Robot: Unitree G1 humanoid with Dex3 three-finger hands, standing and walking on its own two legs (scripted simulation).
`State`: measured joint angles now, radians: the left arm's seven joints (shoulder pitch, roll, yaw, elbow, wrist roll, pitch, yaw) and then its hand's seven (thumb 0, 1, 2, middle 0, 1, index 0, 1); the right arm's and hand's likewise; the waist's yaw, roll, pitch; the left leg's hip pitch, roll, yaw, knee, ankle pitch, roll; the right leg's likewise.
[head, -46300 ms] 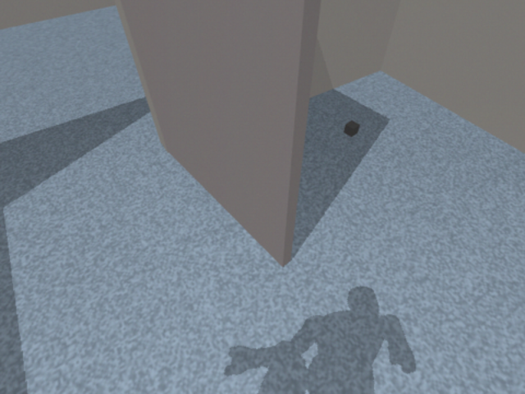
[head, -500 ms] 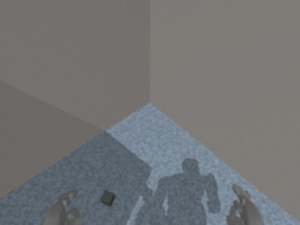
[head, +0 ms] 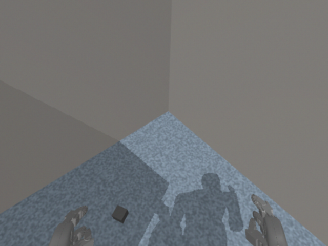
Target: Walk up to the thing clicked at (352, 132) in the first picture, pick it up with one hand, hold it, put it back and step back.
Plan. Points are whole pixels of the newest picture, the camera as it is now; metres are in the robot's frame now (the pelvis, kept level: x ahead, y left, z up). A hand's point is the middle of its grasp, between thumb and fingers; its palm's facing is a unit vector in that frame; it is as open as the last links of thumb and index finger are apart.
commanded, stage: home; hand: left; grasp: from above
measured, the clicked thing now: (120, 214) +0.41 +0.24 -0.69
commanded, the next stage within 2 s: stand in 1.52 s
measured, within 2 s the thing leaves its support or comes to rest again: neither
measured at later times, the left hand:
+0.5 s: hand (92, 245) +0.16 +0.17 -0.05, palm faces +0.04 -0.98 -0.20, open 7.4 cm
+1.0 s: hand out of the picture +0.16 +0.18 -0.05, palm faces +0.04 -0.98 -0.20, open 7.4 cm
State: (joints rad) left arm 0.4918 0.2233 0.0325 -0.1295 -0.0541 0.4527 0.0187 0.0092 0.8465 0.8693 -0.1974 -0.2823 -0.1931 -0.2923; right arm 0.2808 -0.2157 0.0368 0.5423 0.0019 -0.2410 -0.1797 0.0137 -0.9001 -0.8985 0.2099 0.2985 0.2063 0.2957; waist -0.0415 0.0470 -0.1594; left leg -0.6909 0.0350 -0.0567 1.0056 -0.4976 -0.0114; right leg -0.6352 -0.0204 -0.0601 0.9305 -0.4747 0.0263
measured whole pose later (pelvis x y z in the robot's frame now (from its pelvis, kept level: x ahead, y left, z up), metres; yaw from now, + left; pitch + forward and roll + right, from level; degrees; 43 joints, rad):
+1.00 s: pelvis -0.01 +0.00 +0.00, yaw +0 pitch +10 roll -3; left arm 0.50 0.23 0.03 -0.14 -0.06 0.46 0.02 0.01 0.90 0.90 -0.20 -0.29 -0.20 -0.30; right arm 0.29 -0.22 0.03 0.54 0.01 -0.24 -0.18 0.01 -0.90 -0.90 0.21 0.30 0.21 0.30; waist -0.04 0.05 -0.16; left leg -0.71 0.04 -0.06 1.02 -0.50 -0.02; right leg -0.65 -0.02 -0.06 0.95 -0.47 0.02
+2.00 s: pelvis -0.01 +0.00 +0.04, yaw +0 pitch -1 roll -1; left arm 0.24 0.29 0.05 0.81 0.04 0.04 0.03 0.01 0.90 0.90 -0.20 -0.29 -0.20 -0.30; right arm 0.19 -0.29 -0.05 0.93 -0.05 -0.02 -0.01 0.01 -0.90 -0.90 0.21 0.30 0.20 0.30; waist 0.02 0.00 0.03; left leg -0.33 0.00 -0.02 0.69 -0.35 0.01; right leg -0.30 -0.06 -0.03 0.66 -0.35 0.04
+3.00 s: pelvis -0.01 -0.01 +0.07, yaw +1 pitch -3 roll +0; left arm 0.12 0.31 0.03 1.15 0.02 0.00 0.01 0.00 0.90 0.90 -0.21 -0.30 -0.20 -0.30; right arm 0.13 -0.32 -0.01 1.15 -0.02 0.00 -0.01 0.01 -0.91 -0.90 0.21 0.30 0.20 0.30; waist 0.00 0.01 0.06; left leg -0.12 0.02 -0.04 0.35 -0.18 -0.03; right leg -0.09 -0.03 -0.06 0.33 -0.19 0.01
